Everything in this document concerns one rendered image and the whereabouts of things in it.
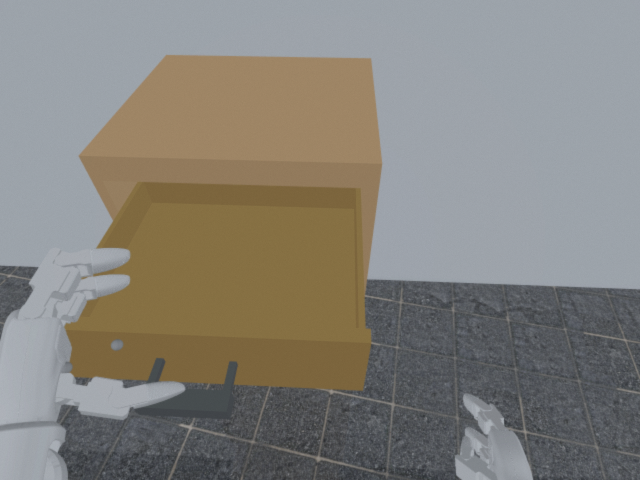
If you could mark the robot left forearm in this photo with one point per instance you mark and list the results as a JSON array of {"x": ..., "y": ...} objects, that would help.
[{"x": 29, "y": 451}]

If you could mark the drawer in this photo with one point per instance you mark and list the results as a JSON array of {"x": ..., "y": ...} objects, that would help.
[{"x": 270, "y": 277}]

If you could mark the robot right hand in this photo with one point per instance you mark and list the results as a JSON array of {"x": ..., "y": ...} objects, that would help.
[{"x": 501, "y": 455}]

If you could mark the robot left hand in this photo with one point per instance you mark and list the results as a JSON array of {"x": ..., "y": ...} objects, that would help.
[{"x": 34, "y": 345}]

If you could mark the handle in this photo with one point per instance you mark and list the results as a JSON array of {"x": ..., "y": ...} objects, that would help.
[{"x": 194, "y": 403}]

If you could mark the cabinet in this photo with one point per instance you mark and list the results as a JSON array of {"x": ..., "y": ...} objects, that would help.
[{"x": 245, "y": 120}]

